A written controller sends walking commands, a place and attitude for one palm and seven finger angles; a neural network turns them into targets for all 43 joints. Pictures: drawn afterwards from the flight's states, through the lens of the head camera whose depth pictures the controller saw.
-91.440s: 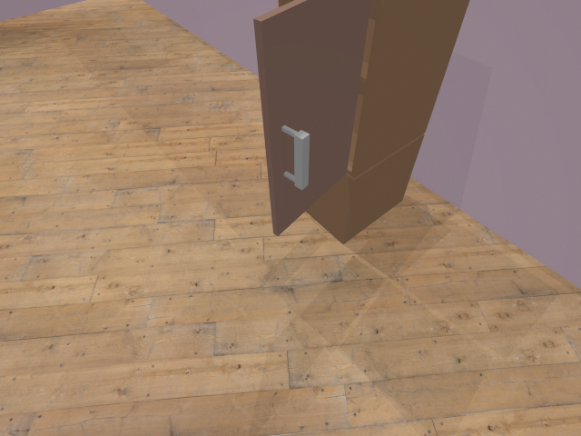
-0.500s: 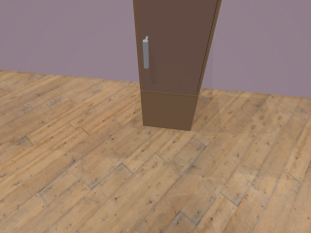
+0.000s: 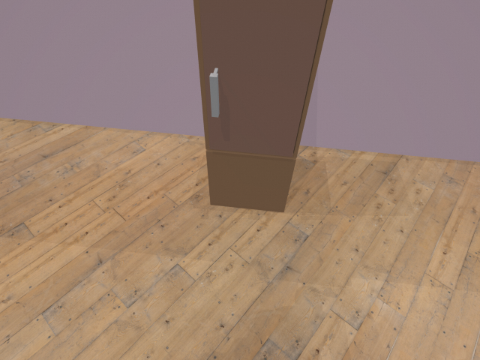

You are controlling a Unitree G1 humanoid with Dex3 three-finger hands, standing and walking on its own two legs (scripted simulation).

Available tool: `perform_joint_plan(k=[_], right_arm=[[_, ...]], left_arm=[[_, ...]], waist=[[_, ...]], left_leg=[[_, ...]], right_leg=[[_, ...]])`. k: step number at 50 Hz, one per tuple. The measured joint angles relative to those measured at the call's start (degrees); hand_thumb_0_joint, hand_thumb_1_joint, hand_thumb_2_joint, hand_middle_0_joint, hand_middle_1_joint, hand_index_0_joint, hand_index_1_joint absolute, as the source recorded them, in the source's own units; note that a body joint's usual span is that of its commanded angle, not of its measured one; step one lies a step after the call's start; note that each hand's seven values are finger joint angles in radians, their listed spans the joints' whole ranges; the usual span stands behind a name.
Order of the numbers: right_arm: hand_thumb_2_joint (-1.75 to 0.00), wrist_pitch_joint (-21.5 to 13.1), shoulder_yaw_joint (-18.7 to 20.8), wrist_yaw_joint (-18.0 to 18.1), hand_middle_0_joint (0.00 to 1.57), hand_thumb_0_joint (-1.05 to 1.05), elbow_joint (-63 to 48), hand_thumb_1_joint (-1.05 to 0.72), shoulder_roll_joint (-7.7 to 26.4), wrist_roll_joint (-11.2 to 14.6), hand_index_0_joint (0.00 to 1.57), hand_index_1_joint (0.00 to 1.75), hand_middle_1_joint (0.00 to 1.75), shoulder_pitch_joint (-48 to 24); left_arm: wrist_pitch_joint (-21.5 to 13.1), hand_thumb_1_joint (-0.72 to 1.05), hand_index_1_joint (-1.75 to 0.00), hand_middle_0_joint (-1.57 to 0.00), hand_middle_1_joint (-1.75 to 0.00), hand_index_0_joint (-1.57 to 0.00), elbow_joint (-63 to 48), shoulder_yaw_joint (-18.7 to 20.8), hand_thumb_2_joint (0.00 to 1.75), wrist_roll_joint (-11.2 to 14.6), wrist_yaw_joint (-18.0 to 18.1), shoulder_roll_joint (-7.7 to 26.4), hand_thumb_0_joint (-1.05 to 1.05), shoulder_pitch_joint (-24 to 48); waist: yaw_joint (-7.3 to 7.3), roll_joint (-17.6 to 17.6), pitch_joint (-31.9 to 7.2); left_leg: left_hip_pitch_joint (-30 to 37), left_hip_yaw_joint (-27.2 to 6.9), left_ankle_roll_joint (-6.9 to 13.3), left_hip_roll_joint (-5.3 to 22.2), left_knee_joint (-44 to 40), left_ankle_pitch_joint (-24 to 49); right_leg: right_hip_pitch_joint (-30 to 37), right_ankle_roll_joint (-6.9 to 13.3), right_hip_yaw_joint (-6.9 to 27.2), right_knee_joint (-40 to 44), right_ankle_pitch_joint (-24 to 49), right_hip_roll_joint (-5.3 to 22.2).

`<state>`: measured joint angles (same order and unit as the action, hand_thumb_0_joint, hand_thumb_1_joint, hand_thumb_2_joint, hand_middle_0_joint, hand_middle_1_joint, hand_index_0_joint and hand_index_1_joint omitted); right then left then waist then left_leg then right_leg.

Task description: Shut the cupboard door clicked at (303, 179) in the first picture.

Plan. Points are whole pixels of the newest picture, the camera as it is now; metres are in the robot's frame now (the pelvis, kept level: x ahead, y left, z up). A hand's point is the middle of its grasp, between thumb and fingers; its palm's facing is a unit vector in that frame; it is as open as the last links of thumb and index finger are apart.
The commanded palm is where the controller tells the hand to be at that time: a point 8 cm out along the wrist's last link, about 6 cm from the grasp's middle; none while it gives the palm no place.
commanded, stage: look to check the result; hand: left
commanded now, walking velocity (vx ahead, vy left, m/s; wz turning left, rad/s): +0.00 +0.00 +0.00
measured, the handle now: (215, 92) +0.94 +0.12 -0.06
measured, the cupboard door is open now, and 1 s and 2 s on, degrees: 0 0 0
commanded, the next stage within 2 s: stand and wait in 0.58 s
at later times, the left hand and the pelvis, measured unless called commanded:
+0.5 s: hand out of the picture -0.01 +0.19 -0.18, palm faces +0.00 -0.97 -0.23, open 7.4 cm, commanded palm none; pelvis +0.01 +0.00 +0.00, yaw +0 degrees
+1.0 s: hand out of the picture +0.00 +0.19 -0.17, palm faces -0.01 -0.97 -0.24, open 7.4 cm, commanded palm none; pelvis +0.01 +0.00 +0.00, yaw -1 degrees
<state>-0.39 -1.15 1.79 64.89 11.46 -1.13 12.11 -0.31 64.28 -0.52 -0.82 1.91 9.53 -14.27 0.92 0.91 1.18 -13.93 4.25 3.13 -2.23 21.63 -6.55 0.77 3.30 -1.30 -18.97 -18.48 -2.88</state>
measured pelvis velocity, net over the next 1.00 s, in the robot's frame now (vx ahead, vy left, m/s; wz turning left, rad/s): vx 0.01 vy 0.00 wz -0.01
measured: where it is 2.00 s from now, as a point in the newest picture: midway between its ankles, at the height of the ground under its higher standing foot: outside the picture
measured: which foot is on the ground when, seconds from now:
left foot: down 0.00-1.00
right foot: down 0.00-1.00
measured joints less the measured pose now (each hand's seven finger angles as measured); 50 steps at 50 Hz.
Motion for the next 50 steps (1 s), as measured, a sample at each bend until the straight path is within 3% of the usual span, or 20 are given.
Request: perform_joint_plan(k=[18,50], right_arm=[[-0.90,0.4,0.1,0.2,0.20,0.00,1.1,-0.90,-0.5,0.2,0.20,0.30,0.29,1.1],[-0.90,0.2,0.1,0.2,0.20,0.00,0.9,-0.90,0.3,0.3,0.20,0.30,0.29,0.5]], left_arm=[[0.4,0.91,-0.30,-0.20,-0.30,-0.20,1.4,0.6,0.90,0.2,0.5,1.1,0.01,-3.2],[0.2,0.91,-0.30,-0.20,-0.30,-0.20,1.3,0.4,0.90,0.0,0.3,1.0,0.00,-2.6]], waist=[[-0.34,-0.7,1.7],[-0.37,-0.5,1.1]], left_leg=[[0.8,0.4,0.1,-0.2,0.5,-1.3],[2.0,0.8,0.3,-0.6,-0.9,-0.7]], right_leg=[[1.1,-0.1,0.5,0.5,-0.6,0.3],[2.0,-0.3,0.8,1.1,-0.3,0.7]])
